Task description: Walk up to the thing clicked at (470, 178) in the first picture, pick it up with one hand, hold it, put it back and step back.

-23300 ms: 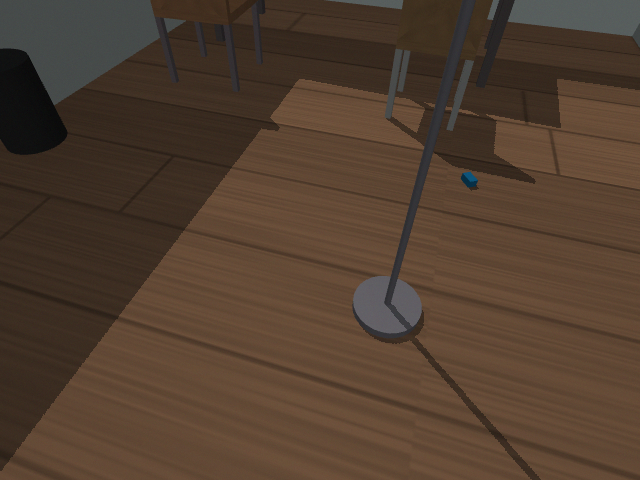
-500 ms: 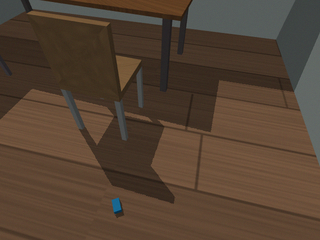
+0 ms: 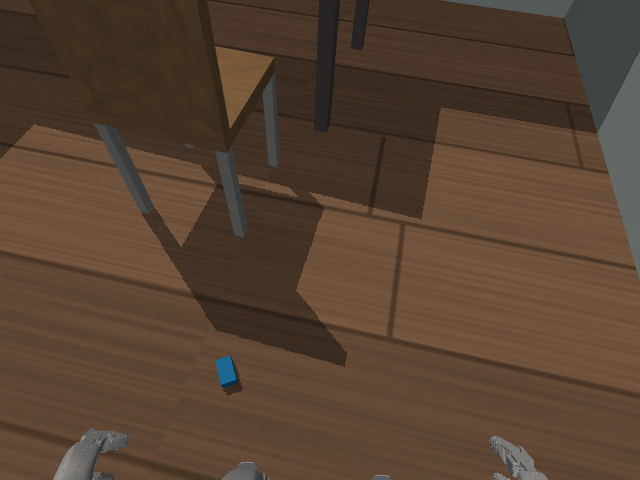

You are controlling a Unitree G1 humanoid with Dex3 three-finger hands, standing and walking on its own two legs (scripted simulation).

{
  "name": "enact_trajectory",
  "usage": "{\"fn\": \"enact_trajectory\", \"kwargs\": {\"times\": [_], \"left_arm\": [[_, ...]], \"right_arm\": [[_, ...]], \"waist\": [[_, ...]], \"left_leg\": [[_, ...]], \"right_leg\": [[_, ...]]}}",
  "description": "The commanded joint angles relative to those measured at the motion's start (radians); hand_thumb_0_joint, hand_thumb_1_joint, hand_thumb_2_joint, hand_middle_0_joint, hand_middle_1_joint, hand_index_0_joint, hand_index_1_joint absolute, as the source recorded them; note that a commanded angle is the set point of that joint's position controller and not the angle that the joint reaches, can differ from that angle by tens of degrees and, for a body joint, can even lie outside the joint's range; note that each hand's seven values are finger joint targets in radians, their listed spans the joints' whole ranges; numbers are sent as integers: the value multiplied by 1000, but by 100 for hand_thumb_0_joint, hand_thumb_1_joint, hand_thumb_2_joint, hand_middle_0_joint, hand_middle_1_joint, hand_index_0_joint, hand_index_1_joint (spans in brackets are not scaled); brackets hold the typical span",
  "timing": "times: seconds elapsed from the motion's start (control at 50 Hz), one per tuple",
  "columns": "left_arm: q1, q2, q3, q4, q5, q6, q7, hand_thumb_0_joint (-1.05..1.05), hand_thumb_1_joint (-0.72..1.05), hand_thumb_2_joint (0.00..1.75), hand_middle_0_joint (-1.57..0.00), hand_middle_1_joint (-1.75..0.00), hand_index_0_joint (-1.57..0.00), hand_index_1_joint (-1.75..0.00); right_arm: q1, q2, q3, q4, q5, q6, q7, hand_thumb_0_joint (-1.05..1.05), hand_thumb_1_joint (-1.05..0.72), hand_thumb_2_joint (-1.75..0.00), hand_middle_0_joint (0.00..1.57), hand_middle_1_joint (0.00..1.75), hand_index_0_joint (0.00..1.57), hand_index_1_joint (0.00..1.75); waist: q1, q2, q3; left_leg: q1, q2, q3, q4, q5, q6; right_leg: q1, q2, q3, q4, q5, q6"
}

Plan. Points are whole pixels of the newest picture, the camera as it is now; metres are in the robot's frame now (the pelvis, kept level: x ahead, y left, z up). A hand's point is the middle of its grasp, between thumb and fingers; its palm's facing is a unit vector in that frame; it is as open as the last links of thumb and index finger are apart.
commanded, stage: rise first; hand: left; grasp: from above
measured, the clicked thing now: (226, 371) +0.46 +0.25 -0.71
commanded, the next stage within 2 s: none
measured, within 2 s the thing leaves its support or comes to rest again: neither
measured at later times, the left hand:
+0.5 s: hand out of the picture +0.13 +0.27 -0.19, palm faces -0.20 -0.82 -0.53, open 14.1 cm
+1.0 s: hand (163, 422) +0.26 +0.30 -0.39, palm faces -0.34 -0.28 -0.90, open 13.8 cm
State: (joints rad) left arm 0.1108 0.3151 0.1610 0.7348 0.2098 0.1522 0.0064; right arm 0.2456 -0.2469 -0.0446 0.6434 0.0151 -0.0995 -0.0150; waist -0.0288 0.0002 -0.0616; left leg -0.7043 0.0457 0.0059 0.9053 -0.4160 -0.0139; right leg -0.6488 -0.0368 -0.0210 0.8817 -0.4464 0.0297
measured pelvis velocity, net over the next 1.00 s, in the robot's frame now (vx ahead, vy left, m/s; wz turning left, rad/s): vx -0.08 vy -0.01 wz -0.05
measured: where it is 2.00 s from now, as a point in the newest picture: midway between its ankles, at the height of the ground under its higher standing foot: outside the picture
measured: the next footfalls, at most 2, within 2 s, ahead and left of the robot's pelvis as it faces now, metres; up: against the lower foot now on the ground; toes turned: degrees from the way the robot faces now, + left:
none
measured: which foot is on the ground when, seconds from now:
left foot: down 0.00-1.00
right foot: down 0.00-1.00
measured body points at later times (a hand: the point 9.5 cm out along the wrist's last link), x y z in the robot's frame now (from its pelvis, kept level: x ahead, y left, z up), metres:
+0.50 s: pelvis -0.01 +0.00 -0.06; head +0.10 +0.01 +0.38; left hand +0.14 +0.31 -0.16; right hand +0.17 -0.25 -0.15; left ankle +0.01 +0.13 -0.69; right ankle -0.01 -0.14 -0.69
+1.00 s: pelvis -0.08 -0.01 -0.25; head +0.12 -0.01 +0.15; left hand +0.28 +0.31 -0.34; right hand +0.08 -0.28 -0.39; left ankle +0.01 +0.12 -0.69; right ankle -0.01 -0.14 -0.69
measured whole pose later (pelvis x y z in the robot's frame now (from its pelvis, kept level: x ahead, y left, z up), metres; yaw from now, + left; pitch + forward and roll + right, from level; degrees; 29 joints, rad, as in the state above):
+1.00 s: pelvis -0.08 -0.01 -0.25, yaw -3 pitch +34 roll -2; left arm -0.47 0.48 0.14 0.96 0.85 0.05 0.34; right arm 0.05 -0.28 -0.04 0.73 -0.04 -0.16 0.05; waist -0.02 0.01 -0.16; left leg -1.89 0.07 -0.08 1.93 -0.64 -0.04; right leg -1.83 -0.01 -0.03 1.93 -0.69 0.01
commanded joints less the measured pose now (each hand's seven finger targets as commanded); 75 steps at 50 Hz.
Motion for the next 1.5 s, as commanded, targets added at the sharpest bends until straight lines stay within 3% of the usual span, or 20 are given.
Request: {"fn": "enact_trajectory", "kwargs": {"times": [0.0,0.14,0.24,0.38,0.42,0.52,0.58,0.66,0.7,0.78,0.82,0.96,1.0,1.1,1.14,1.2,1.34,1.38,1.42,1.48], "left_arm": [[31,211,63,-235,24,1,19,0,-60,101,-9,-106,-8,-107],[123,187,39,-350,49,65,20,0,-56,99,-6,-108,-6,-108],[158,198,53,-411,73,85,29,0,-54,97,-5,-109,-6,-109],[217,194,48,-463,91,91,40,0,-55,97,-5,-109,-5,-109],[159,203,38,-468,104,84,44,0,-56,97,-6,-110,-6,-109],[2,230,43,-329,198,12,66,0,-57,97,-6,-108,-6,-108],[-78,230,27,-249,272,-53,92,0,-56,99,-6,-105,-5,-106],[-194,296,34,-241,380,-127,150,0,-57,100,-9,-104,-8,-106],[-216,289,31,-161,439,-133,198,0,-55,100,-8,-106,-8,-107],[-370,350,65,-73,531,-126,295,0,-55,99,-8,-110,-8,-110],[-486,357,41,-55,570,-111,328,0,-53,99,-8,-111,-9,-110],[-827,517,60,161,690,-100,404,0,-49,95,-9,-113,-12,-110],[-867,521,54,228,713,-96,414,0,-49,95,-9,-113,-12,-110],[-1022,554,37,347,763,-100,434,0,-45,92,-11,-110,-15,-107],[-1051,530,20,399,774,-100,444,0,-45,92,-12,-109,-14,-106],[-1122,595,58,424,797,-98,472,0,-44,91,-12,-108,-15,-105],[-1274,604,67,526,763,-75,495,0,-45,92,-12,-106,-15,-104],[-1288,616,72,565,757,-62,496,0,-45,92,-14,-104,-16,-102],[-1318,627,77,604,767,-55,494,0,-44,90,-15,-104,-17,-101],[-1323,634,77,644,784,-48,490,0,-47,93,-13,-104,-15,-102]], "right_arm": [[-3,-151,-58,-147,0,-59,-20,0,-92,-90,20,30,20,30],[-11,-147,-52,-177,-6,-81,-25,0,-88,-89,20,30,20,30],[-28,-136,-47,-205,-10,-97,-29,0,-86,-89,20,30,20,30],[-42,-128,-42,-219,-10,-113,-31,0,-86,-89,20,30,20,30],[-48,-128,-40,-216,-8,-118,-31,0,-88,-89,20,30,20,30],[-76,-141,-35,-187,-12,-146,-26,0,-88,-89,20,30,20,30],[-85,-155,-43,-150,-13,-167,-13,0,-87,-89,20,30,20,30],[-88,-178,-58,-113,-12,-175,-1,0,-90,-90,20,30,20,30],[-98,-184,-57,-94,-15,-170,7,0,-90,-90,20,30,20,30],[-85,-198,-63,-52,-22,-138,28,0,-91,-90,20,30,20,30],[-72,-203,-67,-26,-29,-118,39,0,-90,-90,20,30,20,30],[-62,-193,-55,32,-65,-76,56,0,-91,-90,20,30,20,30],[-53,-192,-53,48,-72,-73,61,0,-90,-90,20,30,20,30],[-36,-193,-48,82,-92,-71,70,0,-90,-90,20,30,20,30],[-9,-191,-40,111,-98,-73,73,0,-89,-90,20,30,20,30],[7,-203,-25,120,-105,-75,78,0,-89,-90,20,30,20,30],[46,-213,-13,156,-124,-85,100,0,-90,-90,20,30,20,30],[55,-210,-6,165,-125,-87,108,0,-90,-90,20,30,20,30],[77,-221,0,178,-131,-92,115,0,-90,-90,20,30,20,30],[78,-228,4,183,-134,-93,130,0,-90,-90,20,30,20,30]], "waist": [[14,78,-257],[-4,73,-291],[0,85,-289],[5,85,-325],[-7,79,-322],[-19,61,-293],[-8,79,-358],[0,121,-506],[0,121,-529],[29,110,-633],[18,110,-706],[5,15,-728],[0,16,-730],[-43,60,-685],[-63,99,-667],[-63,159,-695],[-117,235,-665],[-117,239,-667],[-139,255,-661],[-133,275,-639]], "left_leg": [[140,-24,-7,-52,259,11],[80,-14,-23,39,312,16],[10,-16,-22,85,229,17],[-58,-16,-34,153,224,16],[-91,-18,-29,181,200,18],[-270,-24,-31,291,35,23],[-331,-26,-37,375,30,15],[-375,-20,-46,490,72,13],[-444,-22,-44,555,104,13],[-546,-26,-30,670,133,15],[-554,-19,-29,729,168,16],[-856,-19,13,895,-65,35],[-882,-19,12,915,-97,36],[-923,-15,-8,951,-207,33],[-930,-13,-18,966,-226,31],[-912,-8,-22,995,-177,28],[-927,3,-49,1037,-190,23],[-949,1,-42,1057,-175,23],[-950,4,-48,1079,-154,23],[-970,2,-55,1095,-154,20]], "right_leg": [[5,43,-20,-41,226,-43],[-66,44,-24,42,250,-41],[-122,45,-23,82,193,-41],[-185,49,-28,157,179,-44],[-222,49,-24,173,166,-43],[-398,49,-16,289,39,-47],[-510,46,-14,403,27,-53],[-641,45,-12,536,55,-56],[-708,46,-15,600,81,-57],[-783,52,-20,689,101,-57],[-812,53,-27,735,130,-55],[-815,63,17,763,-66,-36],[-849,67,5,783,-112,-41],[-1003,80,-38,855,-237,-58],[-1062,79,-57,896,-238,-62],[-1093,76,-72,949,-167,-66],[-1221,72,-102,1037,-148,-71],[-1221,75,-98,1047,-139,-71],[-1239,74,-105,1074,-112,-71],[-1280,75,-112,1110,-113,-75]]}}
